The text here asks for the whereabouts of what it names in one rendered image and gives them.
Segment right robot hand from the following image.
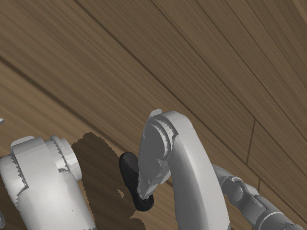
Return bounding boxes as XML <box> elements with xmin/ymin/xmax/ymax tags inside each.
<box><xmin>212</xmin><ymin>164</ymin><xmax>233</xmax><ymax>189</ymax></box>

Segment right robot foot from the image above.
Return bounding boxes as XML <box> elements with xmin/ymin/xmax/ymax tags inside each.
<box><xmin>119</xmin><ymin>152</ymin><xmax>154</xmax><ymax>212</ymax></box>

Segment right robot arm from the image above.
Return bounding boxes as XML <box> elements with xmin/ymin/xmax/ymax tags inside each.
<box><xmin>222</xmin><ymin>176</ymin><xmax>304</xmax><ymax>230</ymax></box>

